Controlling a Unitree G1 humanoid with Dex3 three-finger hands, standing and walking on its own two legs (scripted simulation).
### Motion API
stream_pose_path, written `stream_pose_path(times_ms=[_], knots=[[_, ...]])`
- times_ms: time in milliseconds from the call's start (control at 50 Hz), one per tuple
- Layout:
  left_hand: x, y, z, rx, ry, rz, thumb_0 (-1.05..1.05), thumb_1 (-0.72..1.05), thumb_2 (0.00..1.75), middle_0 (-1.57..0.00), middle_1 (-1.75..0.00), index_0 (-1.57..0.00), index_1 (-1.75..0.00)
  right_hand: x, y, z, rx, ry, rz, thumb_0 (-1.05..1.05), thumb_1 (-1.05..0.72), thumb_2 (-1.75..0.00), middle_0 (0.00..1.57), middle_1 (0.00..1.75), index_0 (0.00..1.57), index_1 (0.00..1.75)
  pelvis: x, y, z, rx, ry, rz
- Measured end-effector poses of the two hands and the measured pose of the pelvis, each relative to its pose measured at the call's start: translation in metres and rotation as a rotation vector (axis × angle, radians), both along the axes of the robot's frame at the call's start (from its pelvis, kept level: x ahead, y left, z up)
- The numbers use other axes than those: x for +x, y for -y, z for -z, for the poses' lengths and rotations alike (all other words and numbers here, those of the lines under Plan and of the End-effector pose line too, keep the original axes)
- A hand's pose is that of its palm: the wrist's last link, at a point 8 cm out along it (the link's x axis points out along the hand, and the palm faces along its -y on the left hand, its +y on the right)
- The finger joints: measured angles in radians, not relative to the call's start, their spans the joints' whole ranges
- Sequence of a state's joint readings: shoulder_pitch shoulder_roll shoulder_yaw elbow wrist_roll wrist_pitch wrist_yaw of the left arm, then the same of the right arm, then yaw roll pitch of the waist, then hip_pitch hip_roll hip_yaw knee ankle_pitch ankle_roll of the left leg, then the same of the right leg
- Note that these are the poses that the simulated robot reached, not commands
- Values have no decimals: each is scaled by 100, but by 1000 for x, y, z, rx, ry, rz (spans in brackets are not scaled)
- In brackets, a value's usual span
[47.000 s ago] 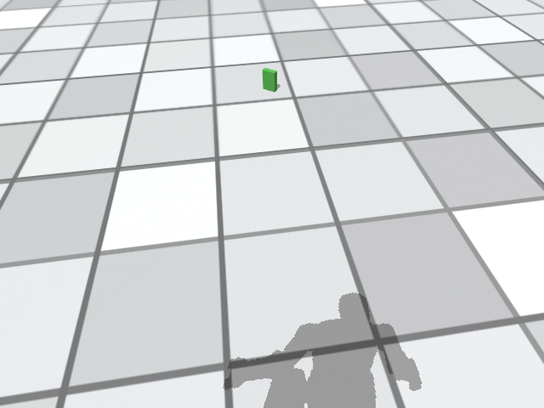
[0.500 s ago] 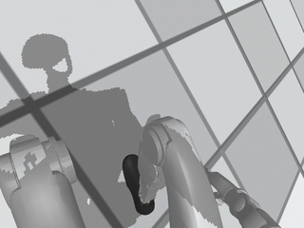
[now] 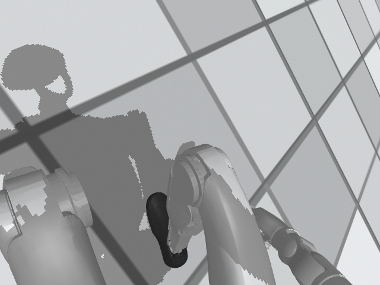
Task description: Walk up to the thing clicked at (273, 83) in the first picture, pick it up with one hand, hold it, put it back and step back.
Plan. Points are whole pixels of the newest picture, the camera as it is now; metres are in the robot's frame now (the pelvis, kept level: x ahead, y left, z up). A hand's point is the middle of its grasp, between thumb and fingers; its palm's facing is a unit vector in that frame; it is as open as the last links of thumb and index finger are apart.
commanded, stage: loosen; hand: left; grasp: from above
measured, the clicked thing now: out of the picture +0.42 +0.41 -0.21
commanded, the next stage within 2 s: open in 0.26 s
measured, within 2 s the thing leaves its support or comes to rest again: neither
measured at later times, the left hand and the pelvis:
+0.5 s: hand out of the picture +0.42 +0.42 -0.15, palm faces +0.68 -0.73 -0.01, open 11.9 cm; pelvis +0.00 +0.00 +0.00, yaw -1 degrees
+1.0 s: hand out of the picture +0.40 +0.49 -0.08, palm faces +0.67 -0.74 -0.04, open 16.7 cm; pelvis +0.00 +0.00 +0.01, yaw +0 degrees
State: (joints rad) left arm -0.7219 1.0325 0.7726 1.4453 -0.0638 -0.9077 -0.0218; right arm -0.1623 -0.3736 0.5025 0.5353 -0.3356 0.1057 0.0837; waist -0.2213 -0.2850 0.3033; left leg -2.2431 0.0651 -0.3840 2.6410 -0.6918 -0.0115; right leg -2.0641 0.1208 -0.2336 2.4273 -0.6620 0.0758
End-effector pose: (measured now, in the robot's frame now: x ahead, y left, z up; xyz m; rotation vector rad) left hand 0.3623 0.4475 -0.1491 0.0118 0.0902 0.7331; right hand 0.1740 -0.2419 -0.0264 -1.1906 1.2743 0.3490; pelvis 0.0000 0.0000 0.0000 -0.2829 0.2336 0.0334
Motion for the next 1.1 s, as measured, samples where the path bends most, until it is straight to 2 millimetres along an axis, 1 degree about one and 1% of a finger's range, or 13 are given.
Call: stream_pose_path(times_ms=[140, 200, 320, 440, 500, 600, 680, 760, 840, 920, 1020, 1060, 1100], knots=[[1, 0, 1, -3, -5, 4, 1, -61, 81, -45, -106, -121, -136, -3, -2, -2, -5, -5, -2, -1, -87, -89, 21, 30, 20, 30, -1, -2, -1, -8, 3, 4], [1, -1, 2, -6, 6, -9, 2, -59, 78, -46, -103, -120, -132, -3, -3, -3, -6, -3, -6, -1, -87, -89, 21, 30, 20, 30, -1, -2, -1, -11, 6, 6], [-1, 1, 3, -19, 29, -32, 1, -52, 64, -52, -92, -108, -111, -3, -5, -5, -11, -2, -12, -1, -86, -88, 21, 30, 20, 30, -1, -2, -1, -13, 12, 7], [1, 1, 0, -4, 32, -9, 0, -43, 50, -57, -78, -89, -85, -3, -5, -5, -15, -4, -13, -1, -87, -88, 21, 30, 20, 30, -2, -2, -1, -13, 12, 7], [2, 0, -2, -5, 40, -14, 0, -41, 43, -53, -68, -75, -70, -2, -5, -5, -11, 1, -11, -1, -87, -88, 21, 30, 20, 30, -2, -3, -2, -14, 10, 8], [5, 0, -4, -14, 44, -21, 0, -41, 32, -41, -51, -54, -48, 0, -7, -7, -6, 16, -13, -1, -87, -88, 21, 30, 20, 30, -2, -3, -2, -13, 12, 10], [5, 1, -4, -17, 35, -16, -1, -42, 25, -32, -40, -41, -36, 1, -6, -7, -4, 23, -16, -1, -87, -88, 21, 30, 20, 30, -2, -2, -2, -12, 16, 11], [4, -1, -5, -7, 33, 1, -1, -41, 22, -23, -32, -30, -28, -1, -5, -6, -8, 23, -13, -1, -86, -88, 21, 30, 20, 30, -3, -2, -1, -11, 19, 11], [3, -12, -17, 35, 56, 28, -1, -40, 20, -16, -26, -21, -21, -5, -3, -6, -20, 18, 5, -1, -86, -88, 21, 30, 20, 30, -4, -2, -2, -9, 19, 10], [-1, -37, -38, 71, 86, 27, -1, -42, 17, -10, -21, -16, -16, -10, -1, -7, -28, 14, 32, -1, -86, -88, 21, 30, 20, 30, -3, -2, -5, -9, 8, 7], [-17, -74, -74, 89, 95, 2, -1, -47, 13, -7, -18, -12, -13, -10, 0, -9, -13, 22, 69, -1, -86, -89, 21, 30, 20, 30, -1, -3, -10, -9, -27, 0], [-25, -85, -86, 86, 77, 6, -1, -50, 12, -6, -18, -12, -12, -9, -1, -10, 0, 30, 81, -1, -86, -89, 21, 30, 20, 30, 0, -3, -13, -7, -43, -4], [-33, -93, -94, 78, 33, 21, -1, -51, 10, -5, -16, -11, -11, -5, -1, -9, 22, 47, 101, 0, -85, -89, 21, 30, 20, 30, 0, -3, -15, -3, -58, -10]])
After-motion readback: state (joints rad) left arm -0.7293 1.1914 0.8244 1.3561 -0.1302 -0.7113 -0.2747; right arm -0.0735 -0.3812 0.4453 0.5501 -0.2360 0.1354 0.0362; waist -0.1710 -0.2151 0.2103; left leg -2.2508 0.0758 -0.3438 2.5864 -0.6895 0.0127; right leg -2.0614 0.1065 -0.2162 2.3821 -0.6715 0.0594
